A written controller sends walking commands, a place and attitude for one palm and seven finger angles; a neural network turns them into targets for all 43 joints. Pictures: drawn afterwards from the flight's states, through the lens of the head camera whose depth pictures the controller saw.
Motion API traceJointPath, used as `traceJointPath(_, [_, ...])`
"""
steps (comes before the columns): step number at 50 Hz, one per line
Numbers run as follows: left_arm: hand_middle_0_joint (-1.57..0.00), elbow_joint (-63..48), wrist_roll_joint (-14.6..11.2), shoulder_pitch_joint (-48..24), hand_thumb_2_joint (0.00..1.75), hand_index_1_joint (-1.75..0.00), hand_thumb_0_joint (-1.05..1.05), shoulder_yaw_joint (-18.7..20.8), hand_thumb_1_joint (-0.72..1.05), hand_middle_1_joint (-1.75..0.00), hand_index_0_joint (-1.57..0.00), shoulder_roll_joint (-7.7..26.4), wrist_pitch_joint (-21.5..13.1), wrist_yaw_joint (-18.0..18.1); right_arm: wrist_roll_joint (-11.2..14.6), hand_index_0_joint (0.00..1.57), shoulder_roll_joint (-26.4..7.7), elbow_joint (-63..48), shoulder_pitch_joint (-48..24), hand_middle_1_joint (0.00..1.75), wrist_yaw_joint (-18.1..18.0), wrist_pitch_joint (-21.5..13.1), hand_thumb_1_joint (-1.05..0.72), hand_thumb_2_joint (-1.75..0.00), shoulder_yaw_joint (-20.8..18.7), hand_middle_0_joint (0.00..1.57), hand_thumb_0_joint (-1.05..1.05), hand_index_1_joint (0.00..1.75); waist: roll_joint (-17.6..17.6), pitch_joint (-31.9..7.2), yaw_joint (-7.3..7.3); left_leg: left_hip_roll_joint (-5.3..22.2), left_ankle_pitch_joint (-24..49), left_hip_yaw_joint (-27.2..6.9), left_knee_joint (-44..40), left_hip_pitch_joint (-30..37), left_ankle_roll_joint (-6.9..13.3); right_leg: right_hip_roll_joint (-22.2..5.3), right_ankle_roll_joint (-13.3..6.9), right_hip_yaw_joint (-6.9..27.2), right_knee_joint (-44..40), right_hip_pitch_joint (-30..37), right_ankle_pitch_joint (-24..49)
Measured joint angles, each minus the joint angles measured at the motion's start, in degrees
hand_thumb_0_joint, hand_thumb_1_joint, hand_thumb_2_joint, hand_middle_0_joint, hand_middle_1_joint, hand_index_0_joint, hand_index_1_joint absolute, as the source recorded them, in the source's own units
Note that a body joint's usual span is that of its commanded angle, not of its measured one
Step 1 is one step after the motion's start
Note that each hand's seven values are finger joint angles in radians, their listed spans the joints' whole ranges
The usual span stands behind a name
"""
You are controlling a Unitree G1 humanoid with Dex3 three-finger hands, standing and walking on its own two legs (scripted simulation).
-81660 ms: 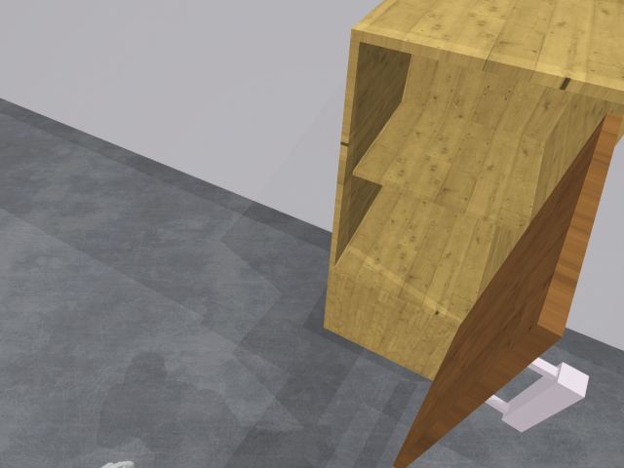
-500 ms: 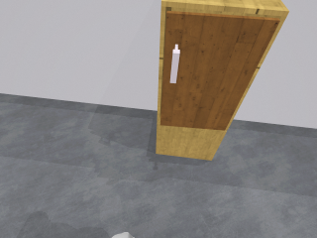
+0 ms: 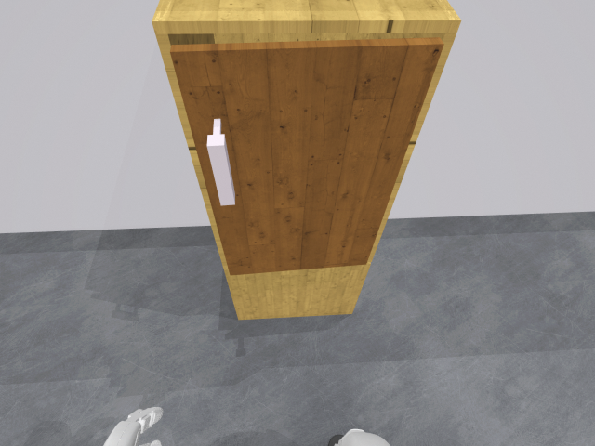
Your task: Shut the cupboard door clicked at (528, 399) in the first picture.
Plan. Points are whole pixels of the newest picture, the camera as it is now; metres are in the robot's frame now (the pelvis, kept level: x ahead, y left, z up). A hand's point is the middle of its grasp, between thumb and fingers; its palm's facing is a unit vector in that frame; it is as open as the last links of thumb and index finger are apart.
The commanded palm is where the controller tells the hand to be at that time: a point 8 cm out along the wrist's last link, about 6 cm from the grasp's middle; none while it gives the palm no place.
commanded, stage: come to a stop and stand still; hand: left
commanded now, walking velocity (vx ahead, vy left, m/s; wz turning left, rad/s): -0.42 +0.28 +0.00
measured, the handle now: (222, 163) +0.52 +0.12 +0.06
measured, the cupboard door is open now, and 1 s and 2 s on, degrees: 2 2 2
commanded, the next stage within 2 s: look again from close up in 1.62 s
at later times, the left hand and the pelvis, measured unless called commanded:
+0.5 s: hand out of the picture +0.09 +0.21 -0.17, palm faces +0.11 -0.97 -0.23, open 7.3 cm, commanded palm none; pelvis +0.05 +0.00 +0.00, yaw +3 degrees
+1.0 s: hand out of the picture +0.04 +0.14 -0.16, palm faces +0.01 -0.98 -0.20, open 7.3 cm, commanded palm none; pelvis +0.03 -0.03 +0.02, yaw +1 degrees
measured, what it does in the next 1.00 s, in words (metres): steps on the spot: left foot, then right foot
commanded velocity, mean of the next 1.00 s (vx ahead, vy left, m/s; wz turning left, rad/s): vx -0.09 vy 0.02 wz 0.00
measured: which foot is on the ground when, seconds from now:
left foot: down 0.00-0.00, up 0.02-0.44, down 0.46-1.00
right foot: down 0.00-0.48, up 0.50-0.78, down 0.80-1.00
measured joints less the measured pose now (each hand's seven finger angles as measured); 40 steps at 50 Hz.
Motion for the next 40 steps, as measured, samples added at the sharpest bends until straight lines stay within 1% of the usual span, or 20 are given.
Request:
traceJointPath(1, [-0.19,0.14,0.08,-0.25,0.89,-0.30,0.00,0.12,0.91,-0.29,-0.20,-0.51,-1.04,0.43,0.42,0.20,-0.37,0.69,-0.45,0.30,0.11,0.46,-0.91,-0.90,-0.10,0.21,0.01,0.30,0.70,0.35,0.49,0.53,-2.73,-1.77,6.50,-2.23,1.24,0.74,0.38,-0.09,1.30,-0.07,-2.28])
traceJointPath(2, [-0.19,0.29,-0.14,-0.45,0.89,-0.30,0.00,-0.06,0.91,-0.29,-0.20,-1.31,-1.82,0.92,0.82,0.20,-0.93,1.03,-1.66,0.30,0.01,1.17,-0.91,-0.90,-0.16,0.21,0.01,0.30,1.70,1.18,0.65,-0.07,-5.91,-4.96,14.45,-5.34,2.53,1.42,0.30,-0.40,3.13,-0.22,-3.87])
traceJointPath(3, [-0.19,0.45,-0.35,-0.34,0.89,-0.30,0.00,-0.44,0.91,-0.29,-0.20,-2.10,-2.30,1.42,1.12,0.20,-1.41,0.97,-3.05,0.30,-0.26,1.77,-0.91,-0.90,-0.19,0.21,0.01,0.30,2.34,1.84,0.66,-1.54,-7.91,-7.54,21.54,-8.45,3.34,1.80,0.04,-0.61,3.60,0.27,-4.58])
traceJointPath(5, [-0.19,1.11,-0.55,0.24,0.89,-0.30,0.00,-1.35,0.91,-0.29,-0.20,-3.49,-2.37,2.53,1.42,0.20,-2.04,0.14,-5.69,0.30,-0.70,2.00,-0.91,-0.90,-0.05,0.21,0.01,0.30,2.76,2.51,0.72,-4.50,-7.64,-9.57,30.22,-13.55,3.98,2.08,-0.31,-0.85,1.72,2.34,-3.96])
traceJointPath(6, [-0.19,1.54,-0.56,0.66,0.89,-0.30,0.00,-1.76,0.91,-0.29,-0.20,-4.15,-2.15,3.03,1.53,0.20,-2.24,-0.43,-6.91,0.30,-0.84,1.96,-0.91,-0.90,0.07,0.20,0.01,0.30,2.79,2.45,0.82,-5.62,-6.78,-9.64,31.49,-15.45,4.07,2.15,-0.57,-0.95,0.32,3.46,-3.59])
traceJointPath(10, [-0.20,2.45,-0.63,2.22,0.89,-0.30,-0.01,-1.86,0.93,-0.29,-0.20,-5.81,-1.13,4.41,1.77,0.19,-2.36,-3.03,-11.35,0.30,-0.88,2.54,-0.91,-0.90,0.20,0.20,0.01,0.30,2.52,1.15,2.04,-8.86,-4.17,-9.00,27.04,-19.80,3.81,2.15,-1.04,-1.45,-3.91,6.58,-2.85])
traceJointPath(13, [-0.20,2.33,-0.42,2.65,0.89,-0.30,-0.01,-1.50,0.93,-0.29,-0.20,-5.59,-0.61,4.69,1.50,0.19,-2.37,-4.66,-14.79,0.30,-0.50,3.44,-0.91,-0.90,-0.03,0.20,0.01,0.30,2.33,0.79,3.55,-10.52,-2.88,-9.24,25.90,-22.01,3.43,2.06,-1.09,-2.00,-4.99,7.87,-2.91])
traceJointPath(16, [-0.20,2.05,-0.23,3.31,0.89,-0.30,-0.01,-1.09,0.93,-0.29,-0.20,-4.95,-0.10,4.89,1.39,0.19,-2.41,-6.29,-18.17,0.30,-0.10,4.14,-0.91,-0.90,-0.35,0.20,0.01,0.30,1.80,0.83,4.77,-11.44,-2.12,-9.74,25.27,-23.01,3.41,1.69,-0.88,-2.30,-5.14,8.44,-3.08])
traceJointPath(18, [-0.20,1.84,-0.02,3.89,0.89,-0.30,-0.01,-0.76,0.92,-0.29,-0.20,-4.29,0.27,4.94,1.41,0.19,-2.32,-7.44,-19.93,0.30,0.11,4.24,-0.91,-0.90,-0.50,0.20,0.01,0.30,1.10,0.84,5.40,-11.59,-1.97,-10.06,23.25,-22.47,3.56,1.22,-0.57,-2.30,-4.75,8.34,-3.28])
traceJointPath(20, [-0.20,1.78,0.12,4.55,0.89,-0.30,0.00,-0.50,0.92,-0.29,-0.20,-3.48,0.62,4.89,1.43,0.19,-2.17,-8.51,-21.04,0.30,0.24,4.01,-0.91,-0.90,-0.51,0.20,0.01,0.30,0.27,0.70,5.78,-11.42,-0.66,-10.27,18.65,-20.57,3.77,0.59,-0.06,-2.27,-3.87,7.96,-3.70])
traceJointPath(21, [-0.20,1.80,0.11,4.93,0.89,-0.30,0.00,-0.38,0.92,-0.29,-0.20,-3.05,0.79,4.84,1.43,0.19,-2.10,-8.94,-21.32,0.30,0.29,3.78,-0.91,-0.90,-0.43,0.20,0.01,0.30,-0.15,0.58,5.91,-11.25,1.10,-10.28,15.09,-18.98,3.90,0.25,0.28,-2.25,-3.12,7.65,-4.07])
traceJointPath(23, [-0.20,1.79,-0.10,6.08,0.89,-0.30,0.00,-0.26,0.91,-0.29,-0.20,-2.38,1.20,4.78,1.30,0.19,-2.30,-9.73,-21.06,0.30,0.49,3.04,-0.91,-0.90,-0.08,0.20,0.00,0.30,-0.21,-0.19,6.03,-10.14,9.13,-10.56,5.37,-14.57,4.70,0.12,1.16,-2.38,-0.57,6.55,-5.38])
traceJointPath(24, [-0.20,1.86,-0.31,6.34,0.89,-0.30,0.00,-0.26,0.91,-0.29,-0.20,-2.04,1.57,4.77,1.08,0.19,-2.34,-9.87,-20.76,0.30,0.44,2.61,-0.91,-0.90,0.01,0.20,0.00,0.30,-0.28,-0.46,5.97,-10.23,8.67,-10.70,4.09,-13.98,5.76,-0.03,1.58,-2.43,1.14,5.84,-6.57])
traceJointPath(25, [-0.20,1.90,-0.47,6.39,0.89,-0.30,0.00,-0.20,0.91,-0.29,-0.20,-1.49,1.97,4.83,0.82,0.19,-2.00,-9.78,-20.68,0.30,0.32,2.52,-0.91,-0.90,0.28,0.20,0.00,0.30,-1.07,-0.16,6.27,-10.70,7.91,-10.38,4.69,-14.03,6.80,0.04,1.78,-1.16,3.82,5.02,-10.66])
traceJointPath(27, [-0.20,1.99,-0.64,6.74,0.89,-0.30,0.00,-0.01,0.91,-0.29,-0.20,-0.58,2.76,4.92,0.45,0.20,-1.21,-9.55,-20.27,0.30,-0.16,2.47,-0.91,-0.90,1.16,0.20,0.00,0.30,-2.10,0.18,6.74,-11.03,7.61,-9.81,4.38,-13.57,8.01,1.61,1.93,2.51,11.53,2.99,-17.02])
traceJointPath(29, [-0.20,2.33,-0.67,7.31,0.89,-0.30,0.00,0.08,0.91,-0.29,-0.20,-0.09,3.07,4.72,0.38,0.20,-0.56,-9.22,-19.56,0.30,-0.70,2.40,-0.91,-0.90,1.83,0.20,0.00,0.30,-2.22,0.09,6.81,-10.92,8.64,-9.69,2.72,-12.98,8.34,3.15,2.10,4.82,18.08,1.68,-18.22])
traceJointPath(31, [-0.20,2.84,-0.76,8.14,0.89,-0.30,0.00,0.06,0.91,-0.29,-0.20,0.12,2.99,4.41,0.43,0.20,-0.02,-8.57,-18.80,0.30,-0.96,2.33,-0.91,-0.90,2.29,0.20,0.01,0.30,-2.10,-0.25,6.77,-10.75,9.87,-9.55,0.84,-12.36,8.37,3.75,2.42,5.77,20.31,1.99,-17.80])
traceJointPath(34, [-0.19,3.90,-0.82,9.37,0.89,-0.30,0.00,-0.23,0.91,-0.29,-0.20,-0.07,3.10,3.93,0.51,0.20,0.54,-7.33,-17.60,0.30,-1.03,2.26,-0.91,-0.90,2.46,0.21,0.01,0.30,-1.48,-0.94,6.31,-10.30,11.21,-9.25,-1.33,-11.71,8.17,3.49,2.58,5.72,17.05,4.74,-17.63])
traceJointPath(37, [-0.19,4.95,-0.82,9.95,0.89,-0.30,0.00,-0.71,0.91,-0.29,-0.20,-0.73,3.21,3.56,0.55,0.20,0.66,-5.98,-16.20,0.30,-0.94,2.19,-0.91,-0.90,2.11,0.21,0.01,0.30,-0.54,-1.43,5.42,-9.74,12.05,-9.11,-2.28,-11.72,7.73,2.92,2.26,4.91,9.45,8.79,-16.51])
traceJointPath(40, [-0.19,5.54,-0.79,10.35,0.89,-0.30,0.00,-1.17,0.91,-0.29,-0.20,-1.18,2.35,3.49,1.02,0.20,0.66,-4.32,-14.29,0.30,-0.87,2.15,-0.91,-0.90,1.67,0.21,0.01,0.30,-0.75,-2.11,4.81,-9.98,12.08,-8.71,-1.49,-12.66,6.91,2.16,1.42,5.18,-2.66,14.18,-9.00])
